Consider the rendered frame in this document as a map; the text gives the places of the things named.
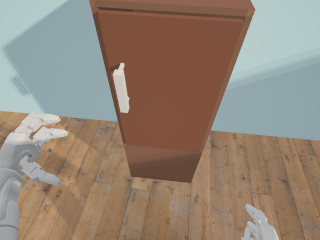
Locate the right robot hand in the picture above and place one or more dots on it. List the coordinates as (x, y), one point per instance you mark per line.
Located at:
(262, 230)

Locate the handle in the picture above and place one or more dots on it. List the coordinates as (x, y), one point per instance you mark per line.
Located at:
(121, 89)

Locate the cupboard door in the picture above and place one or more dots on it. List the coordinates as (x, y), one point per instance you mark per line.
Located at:
(174, 68)

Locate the left robot hand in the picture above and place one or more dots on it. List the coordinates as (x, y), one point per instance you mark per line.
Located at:
(13, 153)

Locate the left robot forearm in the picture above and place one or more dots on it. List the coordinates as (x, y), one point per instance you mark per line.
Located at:
(10, 183)

